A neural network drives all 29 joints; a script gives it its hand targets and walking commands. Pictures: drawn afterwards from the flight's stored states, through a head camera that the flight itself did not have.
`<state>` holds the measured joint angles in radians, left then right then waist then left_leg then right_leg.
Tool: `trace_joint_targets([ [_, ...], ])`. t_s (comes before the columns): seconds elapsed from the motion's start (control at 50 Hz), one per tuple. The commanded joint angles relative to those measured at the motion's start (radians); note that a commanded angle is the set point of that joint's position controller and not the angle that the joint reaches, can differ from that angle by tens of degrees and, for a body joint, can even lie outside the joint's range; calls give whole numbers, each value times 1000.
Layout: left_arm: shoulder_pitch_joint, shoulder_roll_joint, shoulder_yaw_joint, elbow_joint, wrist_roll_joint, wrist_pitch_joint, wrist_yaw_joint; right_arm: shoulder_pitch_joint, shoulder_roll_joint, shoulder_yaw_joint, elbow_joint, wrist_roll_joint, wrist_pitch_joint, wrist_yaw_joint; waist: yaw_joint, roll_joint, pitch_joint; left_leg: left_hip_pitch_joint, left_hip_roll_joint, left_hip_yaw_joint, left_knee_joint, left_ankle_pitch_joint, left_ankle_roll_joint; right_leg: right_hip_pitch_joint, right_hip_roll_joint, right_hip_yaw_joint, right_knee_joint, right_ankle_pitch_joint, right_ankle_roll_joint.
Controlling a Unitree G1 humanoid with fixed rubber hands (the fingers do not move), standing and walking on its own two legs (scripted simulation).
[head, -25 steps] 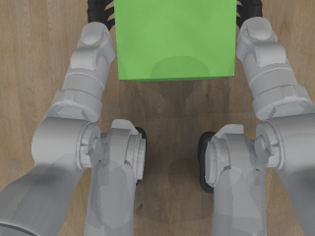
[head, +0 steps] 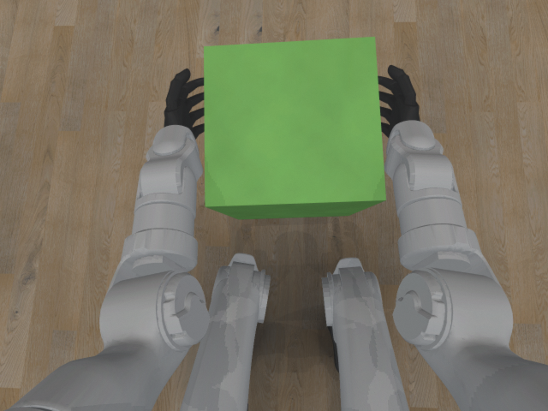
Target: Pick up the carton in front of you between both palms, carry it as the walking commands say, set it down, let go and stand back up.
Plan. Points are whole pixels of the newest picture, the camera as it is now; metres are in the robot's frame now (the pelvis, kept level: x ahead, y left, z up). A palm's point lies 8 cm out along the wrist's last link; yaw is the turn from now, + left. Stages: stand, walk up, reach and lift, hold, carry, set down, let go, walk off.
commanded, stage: reach and lift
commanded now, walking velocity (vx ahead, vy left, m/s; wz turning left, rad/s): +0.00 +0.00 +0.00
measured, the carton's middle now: (291, 148) +0.48 +0.01 -0.13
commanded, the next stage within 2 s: none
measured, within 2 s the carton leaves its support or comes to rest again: neither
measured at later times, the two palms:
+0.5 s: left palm (128, 103) +0.44 +0.16 +0.09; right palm (465, 101) +0.45 -0.14 +0.09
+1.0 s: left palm out of the picture +0.41 +0.15 +0.25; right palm out of the picture +0.41 -0.15 +0.25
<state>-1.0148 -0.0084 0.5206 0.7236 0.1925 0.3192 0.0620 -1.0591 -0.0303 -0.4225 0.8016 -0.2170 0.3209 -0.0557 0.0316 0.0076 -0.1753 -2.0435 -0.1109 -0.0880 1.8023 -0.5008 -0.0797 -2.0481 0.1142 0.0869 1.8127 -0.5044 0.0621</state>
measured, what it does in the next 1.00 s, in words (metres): rises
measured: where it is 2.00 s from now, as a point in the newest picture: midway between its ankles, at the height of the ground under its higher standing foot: (291, 343)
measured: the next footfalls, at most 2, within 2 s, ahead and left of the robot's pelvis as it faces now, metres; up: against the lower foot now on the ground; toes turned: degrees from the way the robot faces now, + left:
none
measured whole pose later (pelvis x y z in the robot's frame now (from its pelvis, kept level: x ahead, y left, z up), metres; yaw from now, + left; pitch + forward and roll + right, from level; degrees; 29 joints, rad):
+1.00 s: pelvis +0.10 +0.00 +0.27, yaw +0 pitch +13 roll +0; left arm -0.32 -0.14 0.31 0.52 0.18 0.36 0.05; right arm -0.32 0.13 -0.28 0.53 -0.18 0.36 -0.04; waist 0.01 0.00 -0.17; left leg -0.64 -0.07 -0.14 0.75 -0.33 -0.02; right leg -0.63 0.07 0.14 0.75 -0.34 0.02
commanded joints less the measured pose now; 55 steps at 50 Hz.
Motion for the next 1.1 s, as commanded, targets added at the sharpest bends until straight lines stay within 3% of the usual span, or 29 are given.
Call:
trace_joint_targets([
  [0.0,-559,-1082,-573,6,-152,11,-263,-543,1097,494,-65,146,-12,235,-7,-40,-1007,584,-71,184,-248,159,38,675,63,-157,-273,163,-37],
  [0.16,-436,-1125,-718,-86,-206,10,-245,-427,1135,633,-154,222,-8,236,-10,-36,-994,778,-70,153,-362,229,31,809,66,-142,-375,228,-29],
  [0.56,-77,-1165,-737,-58,-148,-28,-233,-69,1164,636,-146,171,-46,240,-21,-6,-672,1179,-44,61,-756,264,50,1183,44,-61,-765,254,-48],
  [0.74,101,-1159,-757,-85,-127,-16,-242,98,1172,674,-194,159,-31,245,-17,-20,-535,1418,-25,28,-957,370,61,1424,21,-26,-968,366,-50],
  [0.98,289,-1147,-846,-203,-153,99,-272,286,1179,758,-324,189,80,258,-25,-14,-339,1748,3,2,-1229,551,60,1774,-9,7,-1246,563,-45],
  [1.08,349,-1138,-872,-283,-162,178,-281,347,1162,781,-399,205,165,268,-31,-10,-228,1862,12,2,-1336,554,58,1886,-18,1,-1355,574,-41],
])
